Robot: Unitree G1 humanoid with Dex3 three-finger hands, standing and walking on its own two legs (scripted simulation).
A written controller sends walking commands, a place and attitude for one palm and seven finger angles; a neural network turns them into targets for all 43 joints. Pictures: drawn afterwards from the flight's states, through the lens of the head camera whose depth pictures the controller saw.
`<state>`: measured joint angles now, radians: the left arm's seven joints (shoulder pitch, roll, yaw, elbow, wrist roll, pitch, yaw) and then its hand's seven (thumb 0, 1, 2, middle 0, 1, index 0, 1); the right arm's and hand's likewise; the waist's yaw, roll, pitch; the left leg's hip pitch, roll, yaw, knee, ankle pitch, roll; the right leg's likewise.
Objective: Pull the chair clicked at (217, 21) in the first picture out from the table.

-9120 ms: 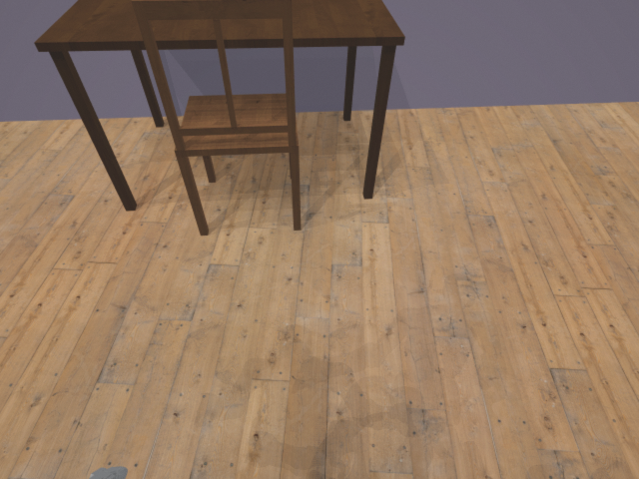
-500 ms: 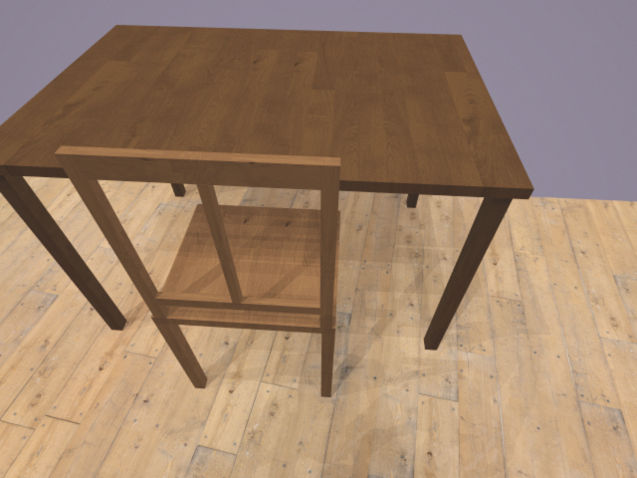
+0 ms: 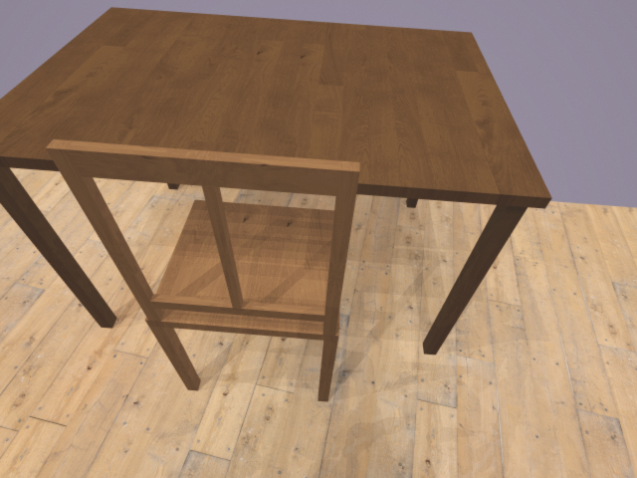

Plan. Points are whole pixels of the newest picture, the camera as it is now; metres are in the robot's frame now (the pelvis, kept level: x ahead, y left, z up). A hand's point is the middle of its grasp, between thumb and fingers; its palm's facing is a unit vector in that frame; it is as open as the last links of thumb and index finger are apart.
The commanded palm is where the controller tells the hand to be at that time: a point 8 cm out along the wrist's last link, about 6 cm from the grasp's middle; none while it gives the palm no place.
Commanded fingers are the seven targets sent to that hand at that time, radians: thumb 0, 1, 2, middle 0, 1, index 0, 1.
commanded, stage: come to a stop and stand still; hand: left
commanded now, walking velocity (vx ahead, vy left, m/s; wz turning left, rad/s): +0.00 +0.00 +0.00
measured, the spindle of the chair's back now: (226, 254) +0.48 +0.20 -0.07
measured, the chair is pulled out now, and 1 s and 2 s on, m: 0.00 0.00 0.00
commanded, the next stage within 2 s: look again from close up in 1.02 s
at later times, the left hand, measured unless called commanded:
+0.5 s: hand out of the picture +0.05 +0.19 -0.16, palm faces +0.06 -0.97 -0.24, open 7.3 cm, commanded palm none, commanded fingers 0.00 0.90 0.90 -0.20 -0.30 -0.20 -0.30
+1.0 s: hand out of the picture +0.00 +0.18 -0.16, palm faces +0.00 -0.97 -0.23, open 7.4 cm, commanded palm none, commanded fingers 0.00 0.90 0.90 -0.20 -0.30 -0.20 -0.30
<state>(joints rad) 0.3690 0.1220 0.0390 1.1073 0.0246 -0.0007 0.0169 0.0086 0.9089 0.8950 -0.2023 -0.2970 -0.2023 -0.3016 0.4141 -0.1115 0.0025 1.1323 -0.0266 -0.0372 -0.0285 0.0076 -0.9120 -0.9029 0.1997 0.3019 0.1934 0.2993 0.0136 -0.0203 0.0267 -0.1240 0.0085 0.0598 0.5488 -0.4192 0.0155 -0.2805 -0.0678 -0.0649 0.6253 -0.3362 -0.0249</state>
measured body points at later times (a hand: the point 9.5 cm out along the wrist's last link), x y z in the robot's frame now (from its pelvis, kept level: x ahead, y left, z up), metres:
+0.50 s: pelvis +0.03 +0.00 +0.01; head +0.06 +0.00 +0.45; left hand +0.05 +0.24 -0.15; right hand +0.04 -0.22 -0.16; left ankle -0.04 +0.11 -0.73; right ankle +0.01 -0.12 -0.73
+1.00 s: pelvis -0.02 +0.00 +0.01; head -0.01 -0.01 +0.46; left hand +0.00 +0.23 -0.14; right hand -0.02 -0.23 -0.15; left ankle -0.04 +0.11 -0.73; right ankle +0.01 -0.12 -0.73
